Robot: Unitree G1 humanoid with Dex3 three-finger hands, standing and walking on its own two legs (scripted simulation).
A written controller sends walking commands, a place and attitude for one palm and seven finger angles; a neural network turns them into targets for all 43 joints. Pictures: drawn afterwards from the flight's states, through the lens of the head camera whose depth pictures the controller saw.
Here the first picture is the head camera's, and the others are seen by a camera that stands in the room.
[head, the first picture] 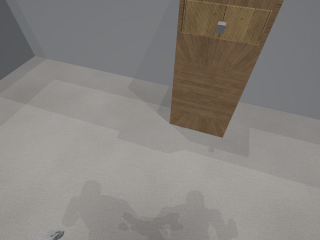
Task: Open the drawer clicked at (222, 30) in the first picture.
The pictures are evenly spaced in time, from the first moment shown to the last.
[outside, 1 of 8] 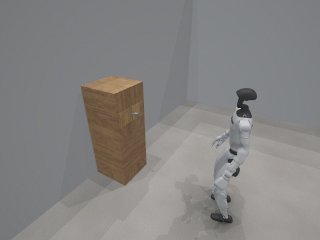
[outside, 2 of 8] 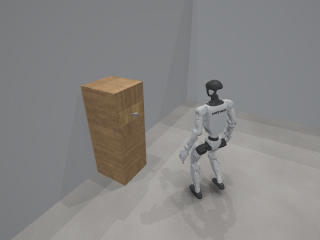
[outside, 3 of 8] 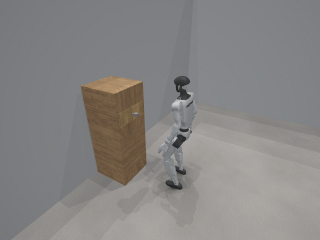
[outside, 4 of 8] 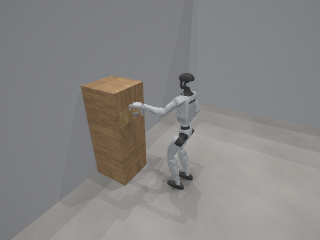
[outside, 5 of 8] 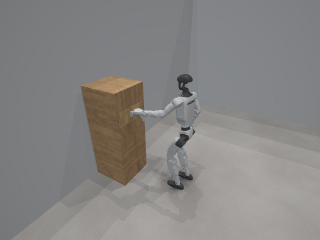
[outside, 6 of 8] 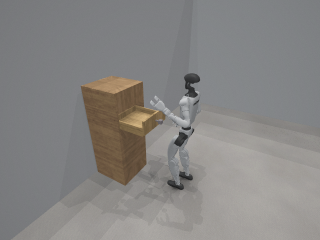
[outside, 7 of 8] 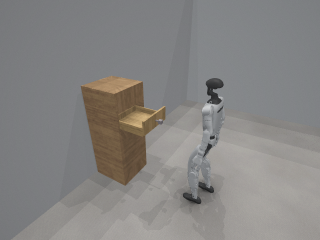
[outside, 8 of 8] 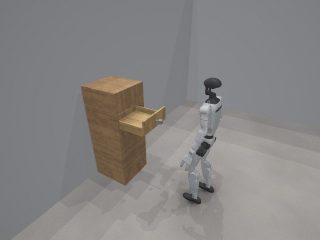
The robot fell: no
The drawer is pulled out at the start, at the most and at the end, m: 0.00 0.30 0.30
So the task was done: yes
